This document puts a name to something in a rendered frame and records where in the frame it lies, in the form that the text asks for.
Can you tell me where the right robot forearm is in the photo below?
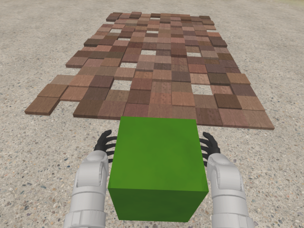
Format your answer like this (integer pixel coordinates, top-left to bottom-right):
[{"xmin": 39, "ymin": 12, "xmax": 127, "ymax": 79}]
[{"xmin": 207, "ymin": 153, "xmax": 255, "ymax": 228}]

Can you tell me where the carton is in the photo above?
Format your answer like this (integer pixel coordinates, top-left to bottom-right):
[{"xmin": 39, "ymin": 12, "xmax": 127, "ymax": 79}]
[{"xmin": 108, "ymin": 116, "xmax": 209, "ymax": 222}]

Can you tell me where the left robot forearm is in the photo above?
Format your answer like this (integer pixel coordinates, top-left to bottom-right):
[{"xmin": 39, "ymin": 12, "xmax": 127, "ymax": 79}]
[{"xmin": 63, "ymin": 150, "xmax": 109, "ymax": 228}]

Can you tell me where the right robot hand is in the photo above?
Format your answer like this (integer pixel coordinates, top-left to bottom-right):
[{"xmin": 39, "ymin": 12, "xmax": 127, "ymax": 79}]
[{"xmin": 199, "ymin": 132, "xmax": 220, "ymax": 167}]

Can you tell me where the left robot hand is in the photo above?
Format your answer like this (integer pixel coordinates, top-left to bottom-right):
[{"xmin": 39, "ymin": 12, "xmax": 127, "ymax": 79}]
[{"xmin": 94, "ymin": 130, "xmax": 117, "ymax": 163}]

